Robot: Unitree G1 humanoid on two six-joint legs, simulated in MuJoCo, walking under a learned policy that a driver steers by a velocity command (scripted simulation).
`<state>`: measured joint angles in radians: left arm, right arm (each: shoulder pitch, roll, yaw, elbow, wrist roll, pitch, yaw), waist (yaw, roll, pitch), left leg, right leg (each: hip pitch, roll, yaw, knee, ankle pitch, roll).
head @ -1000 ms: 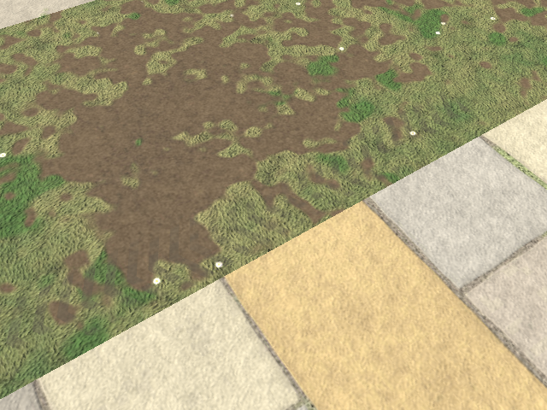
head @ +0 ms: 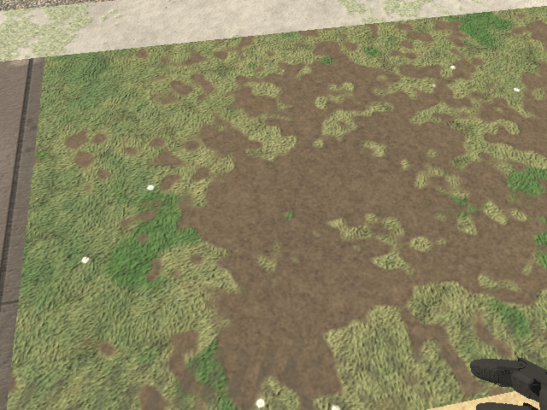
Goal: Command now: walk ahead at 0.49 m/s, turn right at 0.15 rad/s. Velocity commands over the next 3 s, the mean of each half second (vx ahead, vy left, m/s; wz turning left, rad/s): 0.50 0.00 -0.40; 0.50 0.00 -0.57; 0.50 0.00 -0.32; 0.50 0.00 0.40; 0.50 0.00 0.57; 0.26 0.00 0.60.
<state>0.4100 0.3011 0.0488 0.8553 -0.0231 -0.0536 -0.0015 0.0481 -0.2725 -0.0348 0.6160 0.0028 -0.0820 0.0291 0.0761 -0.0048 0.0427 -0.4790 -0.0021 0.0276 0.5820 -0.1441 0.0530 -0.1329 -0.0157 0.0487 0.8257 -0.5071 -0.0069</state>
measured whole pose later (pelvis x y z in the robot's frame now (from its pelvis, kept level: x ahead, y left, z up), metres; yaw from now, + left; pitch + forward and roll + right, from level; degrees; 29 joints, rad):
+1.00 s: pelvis +0.57 -0.11 +0.00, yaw -33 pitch +2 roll +1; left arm 0.38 0.32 0.08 0.73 -0.02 -0.02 0.02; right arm 0.04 -0.28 -0.04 0.67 -0.01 -0.13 0.02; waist 0.07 -0.01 0.01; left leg -0.46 -0.04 -0.04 0.51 -0.12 0.00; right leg -0.13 0.10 0.24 0.71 -0.52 -0.06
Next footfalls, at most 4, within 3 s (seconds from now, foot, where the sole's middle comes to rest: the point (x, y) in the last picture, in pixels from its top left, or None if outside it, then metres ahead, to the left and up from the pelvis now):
0.50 right None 0.41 -0.16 -0.76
0.96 left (334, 292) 0.76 -0.09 -0.76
1.46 right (477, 291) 0.79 -0.47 -0.76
2.00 left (445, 182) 1.17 -0.43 -0.76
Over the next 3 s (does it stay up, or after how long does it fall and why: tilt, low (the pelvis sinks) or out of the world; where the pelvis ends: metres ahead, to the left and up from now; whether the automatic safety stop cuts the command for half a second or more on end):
stays up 1.43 -0.57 0.00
